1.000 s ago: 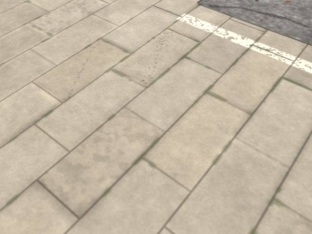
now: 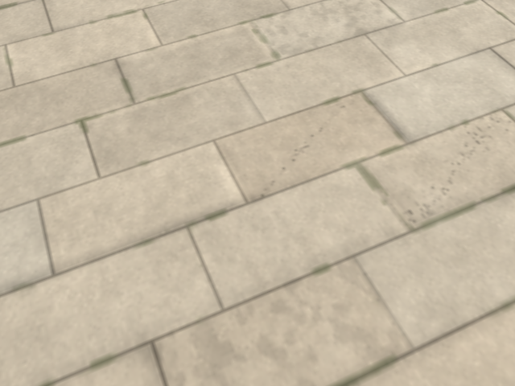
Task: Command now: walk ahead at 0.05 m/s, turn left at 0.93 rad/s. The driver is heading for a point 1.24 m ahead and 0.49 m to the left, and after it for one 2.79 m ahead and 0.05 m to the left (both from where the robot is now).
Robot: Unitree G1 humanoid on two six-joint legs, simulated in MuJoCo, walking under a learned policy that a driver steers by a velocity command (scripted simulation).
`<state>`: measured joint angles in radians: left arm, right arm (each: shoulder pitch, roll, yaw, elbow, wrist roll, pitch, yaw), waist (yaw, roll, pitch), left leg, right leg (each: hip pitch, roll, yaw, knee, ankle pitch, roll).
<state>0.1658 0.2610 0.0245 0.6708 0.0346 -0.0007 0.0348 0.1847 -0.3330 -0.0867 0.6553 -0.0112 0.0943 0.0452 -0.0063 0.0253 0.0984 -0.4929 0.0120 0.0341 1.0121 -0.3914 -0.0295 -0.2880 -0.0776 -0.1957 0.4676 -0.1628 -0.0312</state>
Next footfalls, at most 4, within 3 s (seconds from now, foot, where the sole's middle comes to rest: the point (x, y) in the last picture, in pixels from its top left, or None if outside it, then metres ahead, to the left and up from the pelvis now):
0.14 left None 0.06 0.12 -0.77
0.58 right None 0.15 -0.04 -0.77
1.00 left None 0.07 0.22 -0.77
1.46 right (182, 351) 0.53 0.25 -0.77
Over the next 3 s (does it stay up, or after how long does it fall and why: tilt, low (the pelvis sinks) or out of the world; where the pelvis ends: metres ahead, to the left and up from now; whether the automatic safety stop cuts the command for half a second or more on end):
stays up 1.04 0.37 0.00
